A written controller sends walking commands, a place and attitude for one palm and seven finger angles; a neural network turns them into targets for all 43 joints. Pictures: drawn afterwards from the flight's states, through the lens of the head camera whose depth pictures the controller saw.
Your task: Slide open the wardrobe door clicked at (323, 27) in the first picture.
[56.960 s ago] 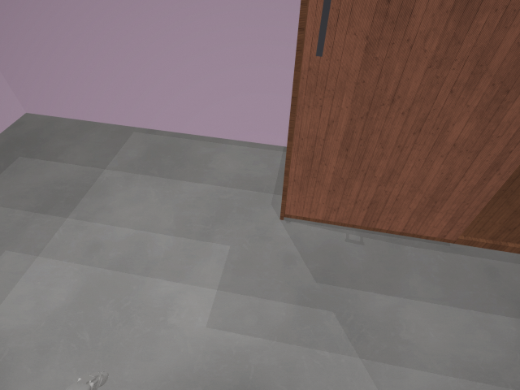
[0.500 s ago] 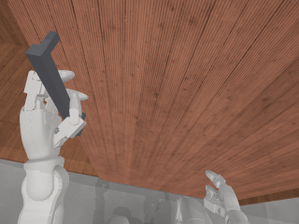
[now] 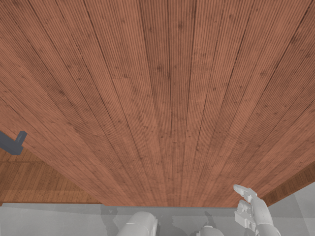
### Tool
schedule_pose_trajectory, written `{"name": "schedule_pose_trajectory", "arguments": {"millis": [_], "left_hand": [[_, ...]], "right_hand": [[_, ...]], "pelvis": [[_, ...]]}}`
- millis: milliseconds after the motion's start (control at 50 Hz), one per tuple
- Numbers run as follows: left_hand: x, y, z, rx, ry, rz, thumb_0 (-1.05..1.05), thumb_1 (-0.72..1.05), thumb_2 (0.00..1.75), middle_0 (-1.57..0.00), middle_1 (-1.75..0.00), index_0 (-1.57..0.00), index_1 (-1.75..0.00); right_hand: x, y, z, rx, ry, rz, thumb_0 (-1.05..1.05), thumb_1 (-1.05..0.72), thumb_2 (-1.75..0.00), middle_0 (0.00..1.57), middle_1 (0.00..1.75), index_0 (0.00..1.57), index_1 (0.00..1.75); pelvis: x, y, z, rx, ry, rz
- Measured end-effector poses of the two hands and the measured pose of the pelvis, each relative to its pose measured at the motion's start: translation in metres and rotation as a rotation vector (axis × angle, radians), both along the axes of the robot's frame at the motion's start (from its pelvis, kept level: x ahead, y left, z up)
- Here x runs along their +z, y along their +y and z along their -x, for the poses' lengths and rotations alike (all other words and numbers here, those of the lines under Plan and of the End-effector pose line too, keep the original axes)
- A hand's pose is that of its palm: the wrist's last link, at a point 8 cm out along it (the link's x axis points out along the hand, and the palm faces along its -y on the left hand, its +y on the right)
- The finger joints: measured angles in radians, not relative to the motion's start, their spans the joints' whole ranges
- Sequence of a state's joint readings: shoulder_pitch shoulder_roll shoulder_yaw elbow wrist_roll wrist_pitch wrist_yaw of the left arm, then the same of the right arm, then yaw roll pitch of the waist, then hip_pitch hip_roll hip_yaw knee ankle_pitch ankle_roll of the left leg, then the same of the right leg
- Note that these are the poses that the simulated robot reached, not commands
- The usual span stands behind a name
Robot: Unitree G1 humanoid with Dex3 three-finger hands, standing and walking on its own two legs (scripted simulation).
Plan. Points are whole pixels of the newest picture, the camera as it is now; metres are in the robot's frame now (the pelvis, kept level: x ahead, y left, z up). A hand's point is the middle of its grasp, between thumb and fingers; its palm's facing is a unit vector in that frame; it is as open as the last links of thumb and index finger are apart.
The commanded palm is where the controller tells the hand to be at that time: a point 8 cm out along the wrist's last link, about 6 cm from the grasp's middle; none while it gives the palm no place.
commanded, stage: stop walking and hold the door there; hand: left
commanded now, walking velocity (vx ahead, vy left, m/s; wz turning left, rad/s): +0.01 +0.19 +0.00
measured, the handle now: out of the picture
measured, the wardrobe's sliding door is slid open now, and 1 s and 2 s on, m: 0.68 0.68 0.68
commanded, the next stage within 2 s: none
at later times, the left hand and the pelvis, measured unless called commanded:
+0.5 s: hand out of the picture +0.24 +0.33 +0.20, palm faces +0.60 -0.74 -0.32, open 6.1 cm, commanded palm +0.18 +0.34 +0.16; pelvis -0.03 +0.02 +0.03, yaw -2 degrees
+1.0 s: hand out of the picture +0.24 +0.33 +0.20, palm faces +0.56 -0.76 -0.32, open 5.7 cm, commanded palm +0.18 +0.35 +0.16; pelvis -0.03 +0.03 +0.03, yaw -3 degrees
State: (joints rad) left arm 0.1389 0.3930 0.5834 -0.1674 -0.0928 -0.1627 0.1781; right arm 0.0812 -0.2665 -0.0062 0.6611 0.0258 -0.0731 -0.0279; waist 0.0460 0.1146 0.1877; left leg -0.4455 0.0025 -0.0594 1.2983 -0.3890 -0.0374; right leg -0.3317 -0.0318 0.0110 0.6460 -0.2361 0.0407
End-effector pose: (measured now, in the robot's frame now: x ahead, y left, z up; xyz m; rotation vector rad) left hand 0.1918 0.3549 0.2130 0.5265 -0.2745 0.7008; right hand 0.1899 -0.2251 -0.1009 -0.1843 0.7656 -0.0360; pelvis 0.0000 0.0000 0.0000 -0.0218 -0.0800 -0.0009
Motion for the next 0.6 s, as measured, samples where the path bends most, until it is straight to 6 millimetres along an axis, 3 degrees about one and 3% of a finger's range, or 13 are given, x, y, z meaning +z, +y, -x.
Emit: {"name": "schedule_pose_trajectory", "arguments": {"millis": [80, 140, 180, 240, 320, 440, 520, 600], "left_hand": [[0.0, 0.004, 0.0, -0.047, -0.004, -0.014, -0.21, 0.6, 0.76, -0.47, -1.41, -0.31, -1.39], [-0.001, 0.008, -0.001, -0.083, -0.022, -0.039, -0.23, 0.59, 0.75, -0.47, -1.44, -0.32, -1.38], [-0.003, 0.01, -0.001, -0.103, -0.045, -0.045, -0.25, 0.59, 0.75, -0.46, -1.47, -0.32, -1.36], [-0.005, 0.008, -0.001, -0.104, -0.052, 0.008, -0.23, 0.61, 0.74, -0.42, -1.51, -0.32, -1.33], [-0.003, 0.003, -0.001, -0.123, -0.013, 0.081, -0.17, 0.66, 0.75, -0.39, -1.49, -0.3, -1.33], [-0.003, 0.0, 0.0, -0.102, 0.004, 0.102, -0.16, 0.69, 0.75, -0.4, -1.46, -0.26, -1.36], [-0.001, -0.001, 0.002, -0.092, 0.038, 0.11, -0.17, 0.69, 0.73, -0.42, -1.44, -0.27, -1.37], [-0.003, 0.0, 0.001, -0.111, 0.023, 0.129, -0.16, 0.69, 0.75, -0.44, -1.42, -0.27, -1.38]], "right_hand": [[0.016, -0.039, 0.045, -0.119, 0.077, 0.105, 0.01, -0.91, -0.9, 0.19, 0.3, 0.27, 0.35], [0.027, -0.056, 0.073, -0.176, 0.093, 0.187, 0.01, -0.91, -0.9, 0.19, 0.3, 0.24, 0.33], [0.032, -0.059, 0.087, -0.209, 0.083, 0.228, 0.01, -0.91, -0.9, 0.19, 0.3, 0.22, 0.32], [0.038, -0.047, 0.1, -0.243, 0.06, 0.197, 0.01, -0.91, -0.9, 0.19, 0.3, 0.21, 0.31], [0.035, -0.014, 0.103, -0.221, 0.047, 0.083, 0.01, -0.91, -0.9, 0.19, 0.3, 0.2, 0.31], [0.022, 0.029, 0.091, -0.125, 0.034, -0.051, 0.01, -0.9, -0.9, 0.2, 0.3, 0.2, 0.31], [0.02, 0.036, 0.084, -0.099, 0.035, -0.08, 0.01, -0.9, -0.9, 0.2, 0.3, 0.2, 0.31], [0.024, 0.023, 0.082, -0.11, 0.039, -0.035, 0.01, -0.9, -0.9, 0.2, 0.3, 0.2, 0.31]], "pelvis": [[0.01, 0.004, 0.003, 0.016, 0.033, -0.029], [0.009, 0.01, 0.008, 0.026, 0.054, -0.023], [0.005, 0.016, 0.014, 0.022, 0.047, -0.028], [0.014, 0.023, 0.019, -0.001, 0.033, -0.035], [0.025, 0.026, 0.021, 0.011, 0.051, -0.011], [0.023, 0.019, 0.028, -0.035, 0.079, -0.035], [0.026, 0.018, 0.033, -0.034, 0.08, -0.014], [0.026, 0.018, 0.031, -0.043, 0.077, -0.011]]}}
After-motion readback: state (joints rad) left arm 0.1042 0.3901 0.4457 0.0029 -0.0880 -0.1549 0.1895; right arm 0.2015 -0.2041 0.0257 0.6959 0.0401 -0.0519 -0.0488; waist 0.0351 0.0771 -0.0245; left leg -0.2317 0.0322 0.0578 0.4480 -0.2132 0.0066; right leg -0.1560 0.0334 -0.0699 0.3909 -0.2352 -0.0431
